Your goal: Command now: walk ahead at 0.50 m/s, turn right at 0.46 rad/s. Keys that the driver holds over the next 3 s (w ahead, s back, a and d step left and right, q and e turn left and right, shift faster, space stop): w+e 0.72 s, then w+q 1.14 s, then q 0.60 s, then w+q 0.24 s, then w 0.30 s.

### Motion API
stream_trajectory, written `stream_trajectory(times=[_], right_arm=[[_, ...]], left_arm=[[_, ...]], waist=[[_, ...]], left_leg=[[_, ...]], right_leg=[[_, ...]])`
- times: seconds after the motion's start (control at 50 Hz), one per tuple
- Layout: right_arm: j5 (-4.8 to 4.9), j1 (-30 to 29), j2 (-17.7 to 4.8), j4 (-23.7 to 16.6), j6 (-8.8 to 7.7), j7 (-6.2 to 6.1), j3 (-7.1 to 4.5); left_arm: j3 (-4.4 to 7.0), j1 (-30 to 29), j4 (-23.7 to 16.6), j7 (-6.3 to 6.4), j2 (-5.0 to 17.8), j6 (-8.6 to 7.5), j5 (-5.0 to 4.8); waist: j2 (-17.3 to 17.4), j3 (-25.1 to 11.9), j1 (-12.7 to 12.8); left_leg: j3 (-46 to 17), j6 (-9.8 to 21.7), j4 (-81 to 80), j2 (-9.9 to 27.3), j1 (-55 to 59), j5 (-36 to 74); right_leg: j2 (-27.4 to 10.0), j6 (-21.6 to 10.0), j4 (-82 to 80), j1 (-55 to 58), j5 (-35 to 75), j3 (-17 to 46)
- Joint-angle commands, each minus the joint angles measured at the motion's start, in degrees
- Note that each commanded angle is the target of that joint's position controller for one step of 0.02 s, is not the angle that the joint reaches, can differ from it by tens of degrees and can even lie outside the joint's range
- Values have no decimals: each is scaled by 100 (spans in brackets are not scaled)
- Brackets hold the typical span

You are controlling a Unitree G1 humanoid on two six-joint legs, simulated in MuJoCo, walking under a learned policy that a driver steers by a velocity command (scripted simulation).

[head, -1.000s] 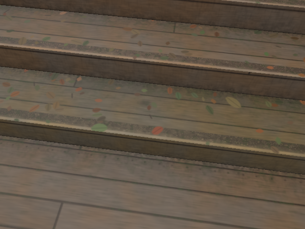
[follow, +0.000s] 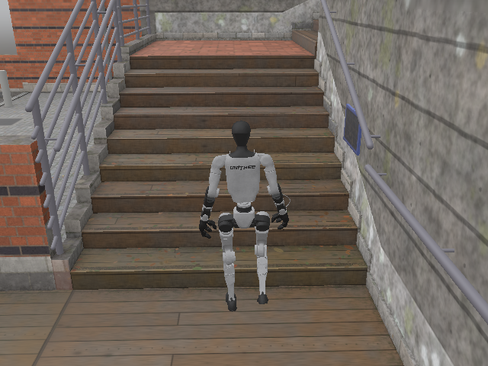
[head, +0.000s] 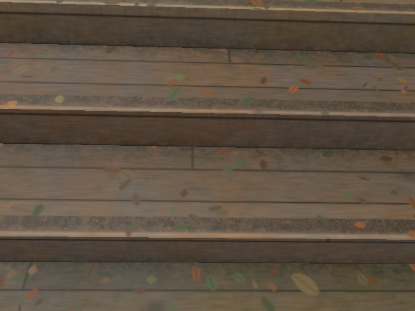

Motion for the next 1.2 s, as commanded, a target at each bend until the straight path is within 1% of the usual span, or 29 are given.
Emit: stream_trajectory(times=[0.02,0.14,0.28,0.36,0.38,0.42,0.44,0.46,0.48,0.5,0.52,0.56,0.6,0.64,0.72,0.8,0.86,0.88,0.9,0.92,0.94,0.96,0.98,1.0,1.02,1.04,1.06,1.1,1.2], right_arm=[[58,577,-398,43,-147,-19,-95],[-22,1624,-356,534,-231,-36,-128],[-47,1952,-367,1013,-313,5,16],[321,1436,-399,812,-103,-181,112],[350,1551,-1025,637,-130,-192,-15],[465,1175,-1774,295,-50,-45,-322],[418,1231,-1679,118,-115,45,-381],[269,1014,-599,-608,-162,245,-195],[18,1092,-614,-710,-199,346,-234],[22,740,-307,-958,-134,315,-216],[-75,994,-354,-578,-112,576,-196],[-261,796,-6,-931,-168,553,6],[52,372,-129,-1241,-74,463,110],[98,199,-94,-1221,-71,308,228],[14,-764,112,-1470,11,417,454],[63,-2069,-191,-1885,375,321,356],[-83,-2084,-83,-1918,447,328,348],[-161,-2232,565,-1616,457,44,553],[136,-1821,706,-1581,467,-43,612],[249,-2371,46,-2430,650,486,427],[281,-1322,-502,-1975,615,475,268],[308,1039,-685,-1096,581,302,99],[313,2731,-833,-373,520,270,42],[-317,3482,-533,-148,596,270,73],[-450,2853,-737,166,418,286,-22],[-375,1538,-449,136,289,374,17],[-298,649,226,218,213,448,206],[-181,-329,1081,484,82,541,479],[-364,881,206,664,-421,403,305]], left_arm=[[48,40,-377,-62,38,87,70],[18,-1144,-1075,177,-289,343,73],[-348,-3108,-2521,335,-723,242,22],[-469,-2446,-2628,45,-655,364,-65],[-371,-1994,-2487,30,-455,368,-13],[-174,19,-1982,4,-44,303,-53],[11,196,-1822,-10,327,218,-88],[322,-311,-1676,37,1347,194,-112],[497,-353,-1735,162,1460,284,-51],[432,-698,-1619,163,1234,263,-8],[172,347,-835,-21,701,8,19],[-14,288,-56,-254,227,-116,76],[-119,-6,61,-482,132,-135,449],[-189,95,235,-551,88,-324,356],[-268,952,560,-442,301,-455,614],[-262,1755,490,-499,647,-557,347],[-298,1341,71,-541,690,-681,38],[-29,1790,285,169,489,-469,-397],[-84,1824,247,466,743,-402,-270],[2,2044,622,-367,1492,-457,155],[125,807,88,-717,1631,-551,-22],[139,381,-152,-841,1439,-552,219],[-51,1256,-120,-992,853,-565,685],[156,731,101,-994,1069,-384,214],[73,344,-297,-867,602,-379,-102],[-82,25,-434,-632,267,-366,-69],[-193,-132,-581,-421,106,-285,171],[-432,190,-756,-232,-266,-34,328],[-444,-989,-1268,-296,-139,-135,105]], waist=[[550,-29,11],[818,226,-229],[151,802,-175],[215,36,139],[662,-716,321],[1697,-2271,1100],[1774,-2581,1158],[-861,-2478,526],[-223,-2990,418],[110,-2192,150],[532,-634,632],[142,-594,-201],[351,-494,-551],[230,-484,-874],[280,-384,-568],[-362,-377,-39],[-564,-349,-346],[556,-431,474],[-240,-424,91],[-2013,-458,-466],[-1178,-355,-874],[-366,-1420,-1392],[1424,-3433,-1423],[1707,-2582,-2099],[468,-734,-1366],[-176,-96,-694],[-740,-379,-184],[-330,-533,648],[592,-596,105]], left_leg=[[-1344,536,-1540,1622,553,326],[-1037,883,-1678,2021,1300,-252],[-72,207,-2299,1746,1686,-820],[1074,611,-2654,1185,478,4607],[928,629,-1665,1533,1005,8009],[776,404,1182,1820,2177,9936],[523,80,2906,1551,1390,7370],[209,-507,5753,41,-1651,-368],[-1300,-316,7111,2,-2053,-142],[-1304,-272,7766,134,-2460,310],[-2585,-2,8414,-211,-3840,1272],[-2359,559,9199,-269,-4740,1302],[-2261,652,9593,-229,-5405,1234],[-1728,656,9587,133,-5807,1096],[-1003,476,9435,61,-5602,1309],[-240,-148,8068,213,-6033,511],[291,-141,6072,118,-4887,-315],[1223,31,5458,-217,-3839,-1361],[1134,185,4578,-411,-2806,-1947],[768,37,4419,-529,-2526,-868],[529,52,2915,-639,-2376,-744],[-463,412,2562,-685,118,-231],[-3858,2183,2071,416,3651,456],[-6160,2445,261,1078,3028,-57],[-5819,1636,21,1058,1587,-2332],[-5300,1687,-11,1060,316,-2436],[-4489,1624,-92,1014,-244,-1811],[-2895,1174,-362,572,-1314,-626],[-1505,794,-548,-300,-2382,480]], right_leg=[[-308,123,1230,-1365,556,139],[-203,173,3761,-3949,-166,153],[-251,-243,3425,-5904,-1265,-128],[-92,-415,-14,-1738,-267,-1485],[368,-444,-129,-766,-387,-1750],[802,-820,-1258,694,-276,-1105],[701,-918,-2416,1732,-310,412],[-1017,-1394,-4432,3024,511,4037],[-1327,-1230,-5404,3005,27,5579],[-1187,-1155,-5518,2199,-1066,5120],[-799,-585,-5200,1440,-1345,4029],[-557,-589,-4903,1095,-498,3265],[-781,-610,-4940,521,1135,2767],[-401,72,-4926,315,1194,1898],[271,-122,-5265,-769,-315,1662],[-389,-453,-5527,582,1754,2162],[-960,-559,-5618,1372,6212,1597],[-697,-96,-6352,1791,7809,1033],[-788,-69,-6041,1816,9543,780],[-1333,-520,-5941,1978,11591,1229],[-1429,-468,-4771,2625,12779,978],[-1436,-234,-2927,1412,12863,1027],[-485,321,-367,-1459,8102,1610],[1137,312,2628,-2631,1704,2024],[983,-258,3854,-3944,2042,2073],[680,-651,4415,-4403,2237,1875],[392,-987,4316,-4343,2147,1806],[-79,-1134,4431,-4247,1559,1427],[-332,-206,2779,-3069,2193,-67]])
